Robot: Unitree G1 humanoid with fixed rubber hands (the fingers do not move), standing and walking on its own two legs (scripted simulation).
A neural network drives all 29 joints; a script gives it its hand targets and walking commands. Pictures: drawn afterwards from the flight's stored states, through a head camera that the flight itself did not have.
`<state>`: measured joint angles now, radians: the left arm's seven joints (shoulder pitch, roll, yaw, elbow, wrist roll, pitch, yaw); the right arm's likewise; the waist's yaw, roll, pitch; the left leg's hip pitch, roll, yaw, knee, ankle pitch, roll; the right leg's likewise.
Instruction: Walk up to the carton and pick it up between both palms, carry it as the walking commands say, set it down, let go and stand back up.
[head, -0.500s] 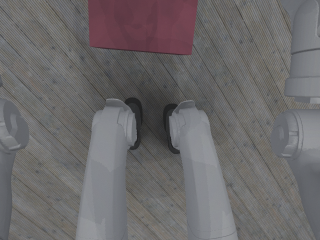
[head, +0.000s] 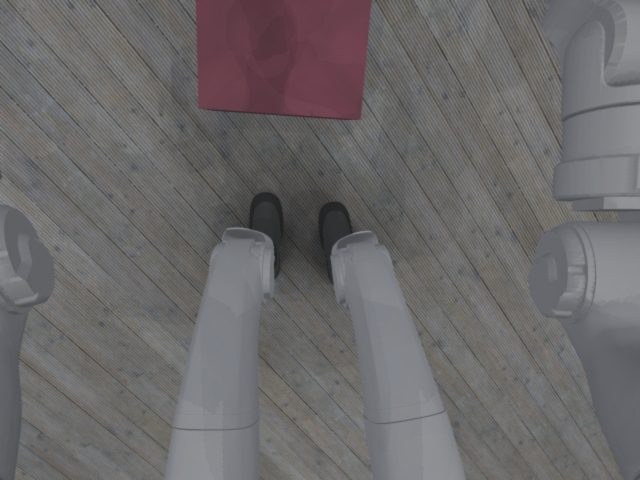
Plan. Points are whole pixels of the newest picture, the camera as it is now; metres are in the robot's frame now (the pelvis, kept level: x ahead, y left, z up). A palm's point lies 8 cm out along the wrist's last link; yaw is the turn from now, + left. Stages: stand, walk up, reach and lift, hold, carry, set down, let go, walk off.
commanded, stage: let go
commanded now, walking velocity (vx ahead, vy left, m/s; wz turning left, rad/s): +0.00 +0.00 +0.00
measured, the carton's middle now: (284, 38) +0.56 +0.03 -0.57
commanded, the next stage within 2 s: stand in 1.32 s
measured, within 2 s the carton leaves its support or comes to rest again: neither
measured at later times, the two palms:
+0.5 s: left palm out of the picture +0.37 +0.26 -0.03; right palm out of the picture +0.36 -0.23 -0.03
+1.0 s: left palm out of the picture +0.24 +0.25 +0.04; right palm out of the picture +0.24 -0.23 +0.04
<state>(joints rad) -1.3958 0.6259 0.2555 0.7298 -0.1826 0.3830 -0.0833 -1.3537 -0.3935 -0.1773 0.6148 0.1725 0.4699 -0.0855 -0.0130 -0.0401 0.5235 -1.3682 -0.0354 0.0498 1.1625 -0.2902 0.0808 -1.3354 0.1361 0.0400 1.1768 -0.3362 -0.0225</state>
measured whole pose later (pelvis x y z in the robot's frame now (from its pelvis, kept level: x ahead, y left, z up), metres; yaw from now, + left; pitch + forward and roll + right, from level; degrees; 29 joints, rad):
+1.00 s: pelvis +0.09 +0.00 +0.11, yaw +0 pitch -5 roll -1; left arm 0.25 0.26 0.08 0.40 -0.03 0.14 -0.08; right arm 0.21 -0.19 -0.06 0.39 0.01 0.17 0.07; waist -0.01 0.00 0.17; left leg -0.25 -0.04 0.04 0.63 -0.29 0.06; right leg -0.21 0.09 0.06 0.62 -0.31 -0.02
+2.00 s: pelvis +0.13 -0.01 +0.12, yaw +0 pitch -4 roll +0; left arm 0.31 0.26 0.07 0.56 -0.01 0.00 0.00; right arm 0.23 -0.32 -0.05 0.70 -0.01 0.01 0.01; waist -0.01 0.03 -0.07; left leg -0.17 -0.04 0.04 0.58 -0.35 0.06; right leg -0.13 0.09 0.06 0.57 -0.36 -0.04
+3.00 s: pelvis +0.10 +0.00 +0.12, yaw +0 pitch -5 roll -1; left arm 0.31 0.26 0.07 0.72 -0.01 -0.03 0.00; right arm 0.23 -0.35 -0.03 0.86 -0.01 -0.02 0.01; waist -0.01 0.03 -0.05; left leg -0.17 -0.04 0.04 0.50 -0.24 0.06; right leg -0.13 0.08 0.06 0.49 -0.26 -0.04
